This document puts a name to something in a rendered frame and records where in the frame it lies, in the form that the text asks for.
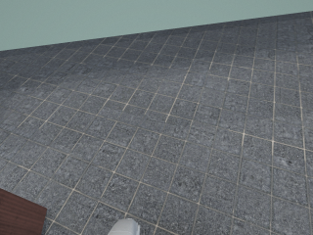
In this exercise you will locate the table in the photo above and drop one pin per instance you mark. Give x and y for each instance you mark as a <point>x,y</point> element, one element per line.
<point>19,216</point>

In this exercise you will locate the left robot thigh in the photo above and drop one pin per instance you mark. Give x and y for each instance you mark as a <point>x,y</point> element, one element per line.
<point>126,226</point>

